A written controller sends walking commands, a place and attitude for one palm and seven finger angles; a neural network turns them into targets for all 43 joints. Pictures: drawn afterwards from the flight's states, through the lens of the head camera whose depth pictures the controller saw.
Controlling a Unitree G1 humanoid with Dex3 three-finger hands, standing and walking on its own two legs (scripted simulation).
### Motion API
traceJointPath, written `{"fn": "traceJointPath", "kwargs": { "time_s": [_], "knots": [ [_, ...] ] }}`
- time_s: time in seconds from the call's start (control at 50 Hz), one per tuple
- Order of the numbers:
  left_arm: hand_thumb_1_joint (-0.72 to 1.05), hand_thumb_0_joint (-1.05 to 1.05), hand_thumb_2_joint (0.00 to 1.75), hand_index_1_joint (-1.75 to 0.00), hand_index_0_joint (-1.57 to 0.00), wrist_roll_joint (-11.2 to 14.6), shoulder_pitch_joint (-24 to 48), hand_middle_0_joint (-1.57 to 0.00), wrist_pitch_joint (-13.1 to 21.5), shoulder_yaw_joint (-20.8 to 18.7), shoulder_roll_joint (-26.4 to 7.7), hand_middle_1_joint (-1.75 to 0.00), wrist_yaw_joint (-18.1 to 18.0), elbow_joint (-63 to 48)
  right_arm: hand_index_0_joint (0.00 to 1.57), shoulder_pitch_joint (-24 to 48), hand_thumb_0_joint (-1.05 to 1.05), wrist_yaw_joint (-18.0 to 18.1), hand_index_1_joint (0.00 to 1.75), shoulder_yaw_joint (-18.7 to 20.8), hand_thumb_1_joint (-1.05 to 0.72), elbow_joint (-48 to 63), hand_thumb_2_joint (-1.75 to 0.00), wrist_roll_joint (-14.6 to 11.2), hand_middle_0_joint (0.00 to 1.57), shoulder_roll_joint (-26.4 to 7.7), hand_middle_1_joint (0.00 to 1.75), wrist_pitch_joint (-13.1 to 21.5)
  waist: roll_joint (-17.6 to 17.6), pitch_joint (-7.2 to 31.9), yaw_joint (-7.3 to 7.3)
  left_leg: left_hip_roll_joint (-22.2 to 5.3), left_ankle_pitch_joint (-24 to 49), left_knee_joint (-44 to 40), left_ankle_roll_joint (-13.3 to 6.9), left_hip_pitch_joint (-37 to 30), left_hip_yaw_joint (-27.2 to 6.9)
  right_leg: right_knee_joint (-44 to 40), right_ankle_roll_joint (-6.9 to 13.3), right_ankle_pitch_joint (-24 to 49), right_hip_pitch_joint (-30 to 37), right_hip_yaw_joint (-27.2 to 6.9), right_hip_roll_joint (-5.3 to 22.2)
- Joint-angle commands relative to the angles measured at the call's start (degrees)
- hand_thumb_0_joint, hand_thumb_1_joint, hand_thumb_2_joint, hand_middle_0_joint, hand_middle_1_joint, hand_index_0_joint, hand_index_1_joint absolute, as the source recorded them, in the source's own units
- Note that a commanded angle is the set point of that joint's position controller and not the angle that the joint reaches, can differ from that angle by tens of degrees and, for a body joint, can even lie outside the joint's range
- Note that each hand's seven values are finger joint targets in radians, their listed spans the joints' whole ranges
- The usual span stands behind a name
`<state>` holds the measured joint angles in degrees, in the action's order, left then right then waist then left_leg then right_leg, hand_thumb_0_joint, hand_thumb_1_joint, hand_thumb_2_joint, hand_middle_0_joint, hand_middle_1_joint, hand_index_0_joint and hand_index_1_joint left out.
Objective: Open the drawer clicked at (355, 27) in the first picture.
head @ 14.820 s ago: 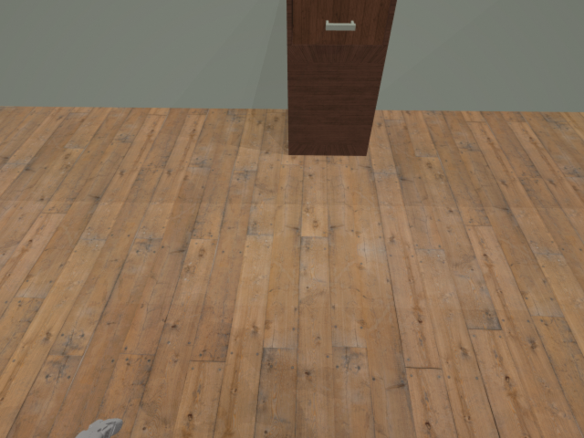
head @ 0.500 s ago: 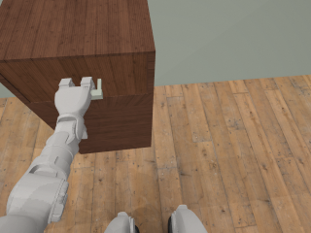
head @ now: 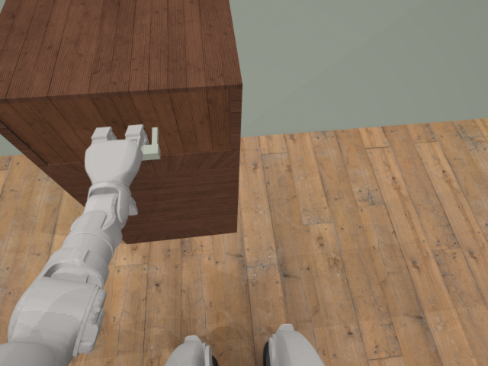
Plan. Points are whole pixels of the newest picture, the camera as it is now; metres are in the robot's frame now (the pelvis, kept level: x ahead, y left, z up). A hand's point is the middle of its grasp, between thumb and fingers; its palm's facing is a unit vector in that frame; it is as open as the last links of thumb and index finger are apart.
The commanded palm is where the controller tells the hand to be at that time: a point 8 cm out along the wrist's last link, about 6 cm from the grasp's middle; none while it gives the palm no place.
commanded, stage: close the thumb around the handle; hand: left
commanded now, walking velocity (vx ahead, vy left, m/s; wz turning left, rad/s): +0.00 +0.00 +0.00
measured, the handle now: (127, 144) +0.51 +0.20 -0.01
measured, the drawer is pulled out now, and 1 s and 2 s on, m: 0.00 0.03 0.17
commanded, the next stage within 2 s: pull the drawer open in 0.52 s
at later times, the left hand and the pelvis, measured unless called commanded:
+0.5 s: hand (127, 172) +0.46 +0.20 -0.04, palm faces -0.06 -0.03 -1.00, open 5.2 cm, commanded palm +0.44 +0.20 +0.02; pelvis +0.00 +0.00 +0.00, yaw +0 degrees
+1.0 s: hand (126, 187) +0.43 +0.20 -0.04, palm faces -0.05 -0.07 -1.00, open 5.2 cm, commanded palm +0.38 +0.20 +0.02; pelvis +0.02 +0.00 +0.01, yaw -1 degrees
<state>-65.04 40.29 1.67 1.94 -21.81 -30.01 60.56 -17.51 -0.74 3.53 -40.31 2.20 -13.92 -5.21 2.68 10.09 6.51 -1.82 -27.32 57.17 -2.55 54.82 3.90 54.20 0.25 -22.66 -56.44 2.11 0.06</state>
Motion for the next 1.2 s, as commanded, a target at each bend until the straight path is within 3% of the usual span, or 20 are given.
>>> {"fn": "traceJointPath", "kwargs": {
  "time_s": [0.0,0.08,0.2,0.22,0.28,0.3,0.42,0.44,0.52,0.6,0.7,0.72,0.78,0.8,0.84,0.9,0.96,1.06,1.12,1.18],
  "knots": [
    [0.06,0.00,0.54,-1.26,-0.34,0.3,21.5,-0.34,-1.4,-3.0,-12.0,-1.26,-2.0,-9.0,0.20,-7.8,0.00,0.5,0.30,3.2,-0.90,3.0,-0.90,-0.1,0.20,-9.3,0.30,1.1,1.1,25.0,0.85,1.5,24.4,-5.3,0.2,-17.4,-3.2,-4.9,2.1,17.9,14.3,-0.3,-2.3],
    [0.28,0.00,0.64,-1.28,-0.36,0.7,21.9,-0.36,-1.5,-2.4,-11.0,-1.28,-1.4,-8.4,0.20,-8.0,0.00,0.6,0.30,3.2,-0.90,3.2,-0.90,0.0,0.20,-9.2,0.30,1.1,0.2,26.4,1.35,1.6,25.2,-5.1,0.0,-18.1,-3.4,-4.9,1.9,18.6,14.6,-0.3,-2.4],
    [0.62,0.00,0.78,-1.32,-0.38,0.6,20.7,-0.38,-0.9,-3.5,-12.8,-1.32,-0.5,-8.0,0.20,-8.2,0.00,0.8,0.30,2.9,-0.90,3.3,-0.90,0.0,0.20,-9.3,0.30,1.0,0.3,25.8,0.60,1.7,25.2,-4.7,0.0,-16.8,-3.2,-4.4,2.1,19.2,15.1,-0.4,-2.3],
    [0.68,0.00,0.80,-1.33,-0.38,0.5,21.2,-0.38,-0.7,-2.4,-11.6,-1.33,-0.5,-8.4,0.20,-8.0,0.00,0.9,0.30,3.0,-0.90,3.5,-0.90,0.0,0.20,-9.1,0.30,1.1,-0.5,25.3,1.24,1.6,25.1,-4.7,-0.1,-16.6,-3.1,-4.6,1.9,19.3,15.0,-0.5,-2.3],
    [0.84,0.00,0.88,-1.34,-0.40,0.5,19.9,-0.40,-0.3,-3.9,-12.9,-1.34,-0.6,-9.2,0.20,-8.1,0.00,0.8,0.30,3.0,-0.90,3.6,-0.90,0.0,0.20,-9.1,0.30,1.0,0.7,26.9,0.35,1.7,26.4,-4.5,0.1,-17.1,-3.0,-4.2,1.9,20.6,15.8,-0.6,-2.2],
    [0.90,0.00,0.90,-1.35,-0.40,0.7,19.6,-0.40,-0.4,-2.8,-11.4,-1.35,-0.7,-8.9,0.20,-8.1,0.00,0.7,0.30,3.1,-0.90,3.6,-0.90,0.0,0.20,-9.0,0.30,1.0,0.7,26.1,0.63,1.7,26.2,-4.5,0.1,-17.1,-3.0,-4.4,2.0,20.3,15.2,-0.5,-2.3],
    [0.90,0.00,0.90,-1.35,-0.40,0.6,20.7,-0.40,-0.9,-4.3,-14.3,-1.35,-1.0,-7.8,0.20,-7.9,0.00,0.8,0.30,2.8,-0.90,3.4,-0.90,-0.1,0.20,-9.4,0.30,1.1,-0.3,24.8,0.70,1.9,23.5,-4.8,-0.2,-14.6,-2.6,-4.8,1.9,19.0,15.9,-0.9,-2.2],
    [0.90,0.00,0.90,-1.35,-0.40,0.6,21.0,-0.40,-1.2,-2.4,-12.0,-1.35,-1.0,-7.3,0.20,-8.1,0.00,0.7,0.30,2.8,-0.90,3.6,-0.90,-0.2,0.20,-9.2,0.30,1.1,-0.4,24.4,1.18,2.0,22.8,-4.9,-0.2,-14.4,-2.7,-5.0,1.9,18.4,15.8,-0.7,-2.2],
    [0.90,0.00,0.90,-1.35,-0.40,0.8,21.9,-0.40,-1.4,-3.5,-13.2,-1.35,-1.0,-8.0,0.20,-8.2,0.00,0.7,0.30,2.8,-0.90,3.5,-0.90,-0.1,0.20,-9.4,0.30,1.1,0.8,25.9,0.90,1.9,24.0,-4.9,0.0,-16.2,-2.9,-4.8,1.9,18.3,15.2,-0.6,-2.3],
    [0.90,0.00,0.90,-1.35,-0.40,1.1,21.6,-0.40,-0.9,-2.2,-11.0,-1.35,-0.6,-9.0,0.20,-8.1,0.00,0.8,0.30,3.0,-0.90,3.6,-0.90,-0.1,0.20,-9.1,0.30,1.1,1.3,26.1,0.83,1.6,24.8,-5.1,0.1,-17.8,-3.3,-4.8,2.1,18.2,14.6,-0.3,-2.3],
    [0.90,0.00,0.90,-1.35,-0.40,1.9,12.2,-0.40,-0.3,-3.4,-10.0,-1.35,-0.2,-9.9,0.20,-7.4,0.00,0.4,0.30,3.2,-0.90,4.5,-0.90,-0.2,0.20,-8.8,0.30,0.7,-0.1,27.2,-1.70,1.6,27.2,-5.8,0.2,-19.0,-2.7,-5.1,2.2,21.1,17.9,-0.3,-2.5],
    [0.90,0.00,0.90,-1.35,-0.40,2.1,12.4,-0.40,0.0,-1.9,-8.5,-1.35,-0.2,-11.1,0.20,-7.0,0.00,0.4,0.30,3.2,-0.90,4.6,-0.90,-0.3,0.20,-8.7,0.30,0.7,0.1,26.6,-1.16,1.5,26.7,-6.2,0.2,-18.9,-2.6,-5.5,2.1,21.0,17.8,-0.3,-2.5],
    [0.90,0.00,0.90,-1.35,-0.40,2.0,7.6,-0.40,0.6,-3.7,-9.5,-1.35,-0.5,-13.7,0.20,-6.6,0.00,0.1,0.30,3.4,-0.90,5.1,-0.90,-0.3,0.20,-8.6,0.30,0.5,0.0,28.1,-2.82,1.5,29.1,-6.6,0.2,-19.9,-2.2,-5.4,2.2,23.6,20.4,-0.5,-2.5],
    [0.90,0.00,0.90,-1.35,-0.40,1.8,5.5,-0.40,0.6,-4.0,-9.8,-1.35,-0.6,-13.8,0.20,-6.3,0.00,0.1,0.30,3.4,-0.90,5.2,-0.90,-0.3,0.20,-8.5,0.30,0.3,-0.4,26.5,-3.35,1.4,29.2,-7.0,0.3,-19.5,-2.2,-5.6,2.4,23.8,20.7,-0.4,-2.5],
    [0.90,0.00,0.90,-1.35,-0.40,1.7,3.3,-0.40,0.5,-2.7,-7.7,-1.35,-1.1,-15.6,0.20,-5.6,0.00,-0.1,0.30,3.6,-0.90,5.5,-0.90,-0.4,0.20,-8.4,0.30,0.3,-1.8,25.0,-2.96,1.3,29.0,-7.4,0.2,-19.5,-1.9,-6.4,2.3,24.7,21.5,-0.5,-2.4],
    [0.90,0.00,0.90,-1.35,-0.40,1.6,-1.7,-0.40,-0.1,-2.7,-6.6,-1.35,-2.0,-18.8,0.20,-4.9,0.00,-0.4,0.30,3.9,-0.90,5.9,-0.90,-0.3,0.20,-8.2,0.30,0.0,-1.1,25.5,-3.85,1.1,32.8,-7.9,0.4,-22.0,-2.0,-6.4,2.4,26.9,22.3,-0.3,-2.4],
    [0.90,0.00,0.90,-1.35,-0.40,1.7,-4.5,-0.40,-1.3,-3.3,-7.3,-1.35,-2.5,-20.7,0.20,-3.6,0.00,-0.6,0.30,3.6,-0.90,6.2,-0.90,-0.5,0.20,-8.2,0.30,-0.2,-2.1,22.9,-3.96,1.2,32.6,-8.7,0.5,-21.4,-2.0,-7.0,2.5,27.8,23.4,-0.3,-2.2],
    [0.90,0.00,0.90,-1.35,-0.40,1.9,-9.6,-0.40,-3.2,-2.1,-5.4,-1.35,-3.0,-26.5,0.20,-1.9,0.00,-0.8,0.30,3.6,-0.90,7.4,-0.90,-0.5,0.20,-8.0,0.30,-0.2,0.0,23.0,-4.65,0.8,37.0,-9.2,0.7,-25.3,-2.4,-7.3,2.6,29.2,23.7,-0.1,-2.1],
    [0.90,0.00,0.90,-1.35,-0.40,2.1,-11.7,-0.40,-4.0,-1.3,-4.2,-1.35,-2.9,-26.9,0.20,-0.9,0.00,-0.7,0.30,3.4,-0.90,7.9,-0.90,-0.6,0.20,-7.8,0.30,-0.2,-1.6,20.3,-4.29,1.0,33.8,-9.7,0.7,-24.6,-2.0,-8.0,2.3,27.2,23.3,0.1,-2.2],
    [0.90,0.00,0.90,-1.35,-0.40,1.8,-12.5,-0.40,-4.1,-2.4,-5.6,-1.35,-3.0,-28.4,0.20,-0.2,0.00,-0.3,0.30,3.2,-0.90,8.4,-0.90,-0.7,0.20,-7.7,0.30,0.1,-1.5,20.8,-4.86,1.3,33.1,-9.9,0.7,-24.8,-2.0,-7.7,2.3,27.1,24.1,-0.1,-2.1]
  ]
}}
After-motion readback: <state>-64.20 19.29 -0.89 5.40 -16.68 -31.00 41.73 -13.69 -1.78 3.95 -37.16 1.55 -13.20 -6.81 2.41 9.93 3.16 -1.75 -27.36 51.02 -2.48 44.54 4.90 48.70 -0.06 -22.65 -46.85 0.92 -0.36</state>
